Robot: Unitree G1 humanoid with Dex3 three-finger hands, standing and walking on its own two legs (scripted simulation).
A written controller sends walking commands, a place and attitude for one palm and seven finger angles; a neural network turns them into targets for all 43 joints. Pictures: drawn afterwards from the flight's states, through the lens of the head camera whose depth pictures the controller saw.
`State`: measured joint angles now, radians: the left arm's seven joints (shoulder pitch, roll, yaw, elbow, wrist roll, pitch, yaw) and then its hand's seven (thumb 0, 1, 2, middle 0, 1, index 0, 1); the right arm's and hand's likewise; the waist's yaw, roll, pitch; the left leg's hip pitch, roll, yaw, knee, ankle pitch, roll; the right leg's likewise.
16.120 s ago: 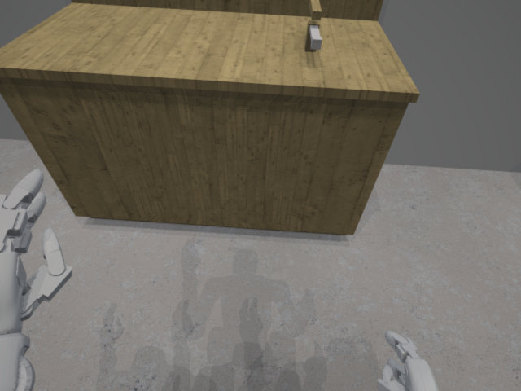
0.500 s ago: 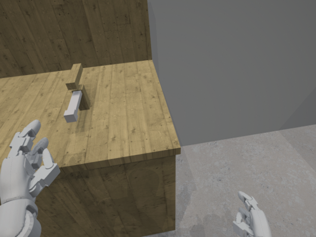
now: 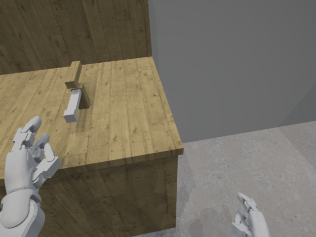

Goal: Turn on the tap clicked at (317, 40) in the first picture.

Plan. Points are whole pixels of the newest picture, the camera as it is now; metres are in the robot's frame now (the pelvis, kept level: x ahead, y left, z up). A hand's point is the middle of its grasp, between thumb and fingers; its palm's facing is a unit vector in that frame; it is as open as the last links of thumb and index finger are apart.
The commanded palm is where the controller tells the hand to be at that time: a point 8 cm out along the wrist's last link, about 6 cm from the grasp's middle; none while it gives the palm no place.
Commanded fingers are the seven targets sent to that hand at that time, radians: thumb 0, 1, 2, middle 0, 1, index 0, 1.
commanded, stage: reach beside the lever's end, fingers flat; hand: left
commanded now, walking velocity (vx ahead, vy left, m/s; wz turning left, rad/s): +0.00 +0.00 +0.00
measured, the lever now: (70, 115) +0.38 +0.31 +0.13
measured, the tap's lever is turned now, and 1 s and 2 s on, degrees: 0 0 0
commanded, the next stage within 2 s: push the lever round in 1.78 s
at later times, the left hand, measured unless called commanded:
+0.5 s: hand (51, 152) +0.23 +0.28 +0.15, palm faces +0.54 -0.83 -0.10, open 7.6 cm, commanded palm +0.20 +0.32 +0.15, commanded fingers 0.00 0.90 0.90 -0.18 -0.23 -0.18 -0.23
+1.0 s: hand (55, 139) +0.28 +0.30 +0.14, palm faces +0.53 -0.84 -0.09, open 7.7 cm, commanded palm +0.24 +0.34 +0.13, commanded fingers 0.00 0.90 0.90 -0.16 -0.17 -0.16 -0.17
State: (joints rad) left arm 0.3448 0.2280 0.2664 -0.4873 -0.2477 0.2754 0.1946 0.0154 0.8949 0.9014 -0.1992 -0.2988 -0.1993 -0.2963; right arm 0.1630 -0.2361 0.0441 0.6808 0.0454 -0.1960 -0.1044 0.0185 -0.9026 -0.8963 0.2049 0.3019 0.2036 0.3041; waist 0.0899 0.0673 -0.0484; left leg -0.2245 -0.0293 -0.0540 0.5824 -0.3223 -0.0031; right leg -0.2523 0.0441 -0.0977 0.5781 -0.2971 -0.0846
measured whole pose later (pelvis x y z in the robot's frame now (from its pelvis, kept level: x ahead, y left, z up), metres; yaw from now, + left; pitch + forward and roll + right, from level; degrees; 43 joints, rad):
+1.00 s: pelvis +0.00 +0.01 +0.00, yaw -1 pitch +0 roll +0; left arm 0.01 0.29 0.38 0.02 -0.22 0.13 0.15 0.02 0.90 0.90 -0.16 -0.19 -0.16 -0.19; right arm 0.17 -0.25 0.02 0.71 0.05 -0.16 -0.12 0.02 -0.90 -0.90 0.21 0.30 0.20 0.30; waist 0.05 0.05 -0.03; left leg -0.25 -0.03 -0.03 0.55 -0.30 0.01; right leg -0.28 0.04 -0.08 0.54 -0.26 -0.07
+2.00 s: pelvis +0.01 +0.02 +0.00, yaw -1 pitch +3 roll +0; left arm -0.14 0.31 0.42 0.27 -0.19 0.01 0.12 0.02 0.90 0.90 -0.15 -0.15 -0.15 -0.15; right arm 0.19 -0.25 0.01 0.70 0.05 -0.11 -0.11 0.02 -0.90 -0.90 0.21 0.30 0.20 0.30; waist 0.04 0.05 -0.04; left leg -0.30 -0.04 -0.03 0.58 -0.32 0.02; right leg -0.33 0.04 -0.08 0.56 -0.28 -0.06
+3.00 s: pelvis +0.00 +0.01 +0.00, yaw -1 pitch +2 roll +0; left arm -0.20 0.20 0.30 0.25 -0.13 0.03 0.34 0.02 0.94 0.93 -0.15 -0.15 -0.15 -0.15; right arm 0.17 -0.24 0.01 0.71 0.03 -0.06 -0.10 0.02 -0.90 -0.90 0.21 0.30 0.20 0.30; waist 0.03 0.05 -0.04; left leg -0.31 -0.03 -0.03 0.59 -0.31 0.01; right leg -0.33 0.05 -0.08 0.56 -0.27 -0.07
